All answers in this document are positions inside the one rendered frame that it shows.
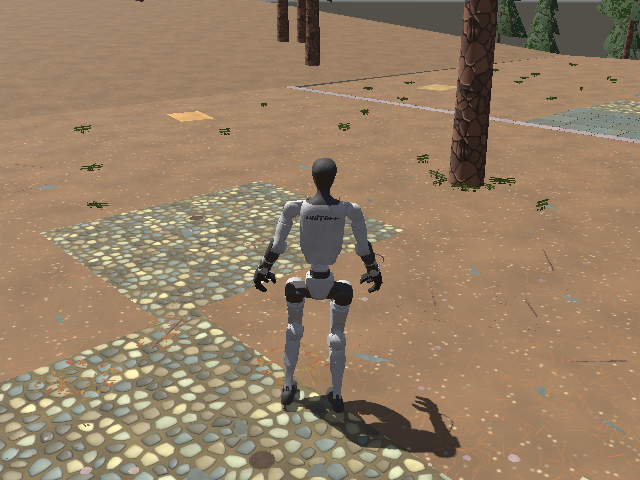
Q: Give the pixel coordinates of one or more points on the robot right upper arm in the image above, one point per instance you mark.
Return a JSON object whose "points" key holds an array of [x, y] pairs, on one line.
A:
{"points": [[354, 213]]}

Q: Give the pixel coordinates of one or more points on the left robot forearm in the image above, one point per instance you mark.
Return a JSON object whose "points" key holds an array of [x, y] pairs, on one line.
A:
{"points": [[268, 260]]}

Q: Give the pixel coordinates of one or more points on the robot left upper arm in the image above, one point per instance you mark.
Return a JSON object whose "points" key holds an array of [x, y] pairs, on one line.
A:
{"points": [[290, 210]]}

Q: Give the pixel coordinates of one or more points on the robot left foot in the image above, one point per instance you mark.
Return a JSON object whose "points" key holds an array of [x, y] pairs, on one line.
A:
{"points": [[287, 397]]}

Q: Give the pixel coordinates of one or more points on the robot left thigh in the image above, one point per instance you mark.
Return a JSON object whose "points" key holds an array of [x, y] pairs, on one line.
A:
{"points": [[295, 291]]}

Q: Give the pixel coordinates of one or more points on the left robot hand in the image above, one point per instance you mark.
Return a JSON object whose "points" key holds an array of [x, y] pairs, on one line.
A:
{"points": [[258, 277]]}

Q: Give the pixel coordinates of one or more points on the right robot forearm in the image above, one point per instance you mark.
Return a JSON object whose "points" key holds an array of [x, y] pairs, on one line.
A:
{"points": [[370, 262]]}

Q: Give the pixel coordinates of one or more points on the right robot hand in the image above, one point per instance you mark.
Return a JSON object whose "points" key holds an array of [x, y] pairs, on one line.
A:
{"points": [[377, 280]]}

